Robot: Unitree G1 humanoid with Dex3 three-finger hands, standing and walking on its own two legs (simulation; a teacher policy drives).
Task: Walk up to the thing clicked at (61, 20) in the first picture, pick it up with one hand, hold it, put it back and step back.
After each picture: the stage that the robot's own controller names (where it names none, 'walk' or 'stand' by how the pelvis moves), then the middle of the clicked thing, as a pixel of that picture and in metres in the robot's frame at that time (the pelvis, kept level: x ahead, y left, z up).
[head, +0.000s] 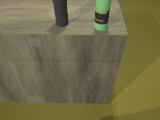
stand; (59, 1) +0.76 +0.15 +0.11
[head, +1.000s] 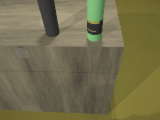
walk; (47, 10) +0.66 +0.21 +0.12
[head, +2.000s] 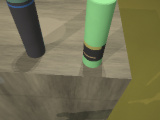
stand; (28, 25) +0.46 +0.20 +0.15
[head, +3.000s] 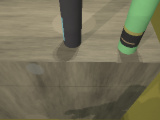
stand; (71, 15) +0.51 +0.07 +0.14
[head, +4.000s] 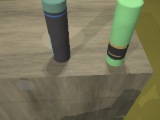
stand; (58, 32) +0.48 +0.12 +0.13
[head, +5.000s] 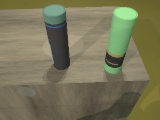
stand; (58, 41) +0.47 +0.12 +0.11
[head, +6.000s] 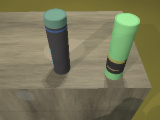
stand; (59, 45) +0.45 +0.13 +0.11
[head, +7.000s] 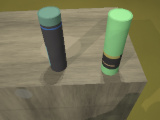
stand; (54, 43) +0.47 +0.14 +0.11
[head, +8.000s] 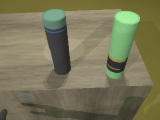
rise first; (58, 46) +0.45 +0.13 +0.11
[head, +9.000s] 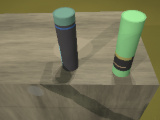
go down; (67, 43) +0.47 +0.12 +0.11
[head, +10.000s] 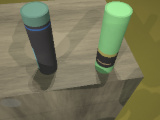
go down; (42, 44) +0.44 +0.13 +0.12
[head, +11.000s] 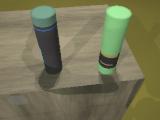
approach; (49, 44) +0.46 +0.12 +0.12
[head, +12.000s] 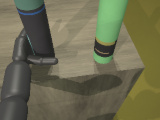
close; (38, 31) +0.46 +0.14 +0.15
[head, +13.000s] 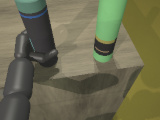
lift; (40, 34) +0.45 +0.12 +0.15
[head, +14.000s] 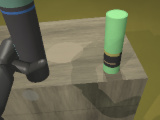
lift; (28, 40) +0.32 +0.16 +0.27
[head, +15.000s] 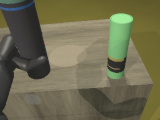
hold; (28, 36) +0.33 +0.16 +0.28
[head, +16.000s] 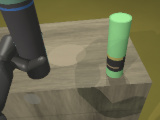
hold; (27, 36) +0.32 +0.16 +0.28
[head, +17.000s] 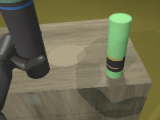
hold; (27, 36) +0.32 +0.16 +0.28
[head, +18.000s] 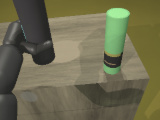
crouch; (34, 22) +0.38 +0.14 +0.28
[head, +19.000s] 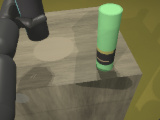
lower; out of the picture +0.47 +0.15 +0.30
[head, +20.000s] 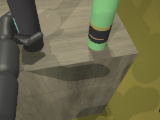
lower; (25, 14) +0.50 +0.15 +0.17
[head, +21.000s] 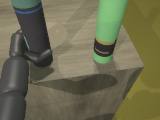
lower; (35, 32) +0.45 +0.14 +0.15
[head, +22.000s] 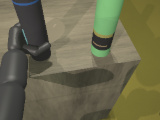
lower; (33, 25) +0.47 +0.14 +0.16
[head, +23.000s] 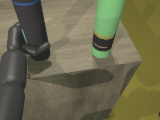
lower; (33, 25) +0.47 +0.14 +0.16
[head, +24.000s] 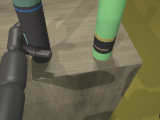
open; (35, 29) +0.46 +0.14 +0.15
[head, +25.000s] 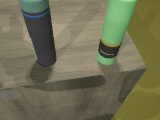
sink last; (41, 33) +0.45 +0.12 +0.15
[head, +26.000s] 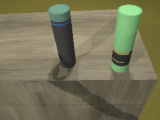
sink last; (64, 39) +0.48 +0.13 +0.12
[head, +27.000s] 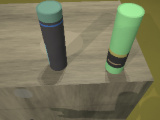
stand; (54, 40) +0.45 +0.13 +0.12
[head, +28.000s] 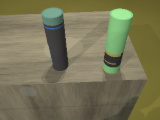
stand; (56, 42) +0.48 +0.14 +0.11
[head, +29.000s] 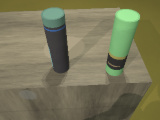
stand; (57, 44) +0.46 +0.13 +0.11
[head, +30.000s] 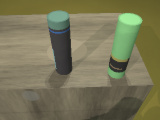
stand; (61, 46) +0.47 +0.10 +0.11
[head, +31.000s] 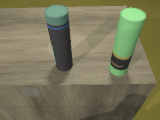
stand; (61, 42) +0.46 +0.12 +0.11
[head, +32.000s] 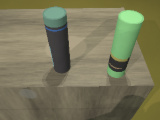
stand; (59, 44) +0.45 +0.12 +0.11
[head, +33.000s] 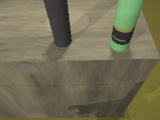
walk; (58, 15) +0.51 +0.13 +0.14
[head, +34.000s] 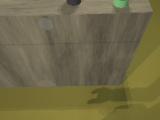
walk; out of the picture +0.76 +0.09 +0.14
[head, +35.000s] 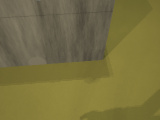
stand; out of the picture +1.04 +0.22 +0.14
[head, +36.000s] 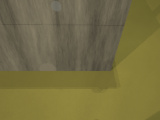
stand; out of the picture +1.07 +0.10 +0.12
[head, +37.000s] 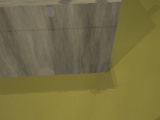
stand; out of the picture +1.09 +0.13 +0.11
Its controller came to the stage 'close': yes
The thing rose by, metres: 0.21
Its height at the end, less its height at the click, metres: +0.00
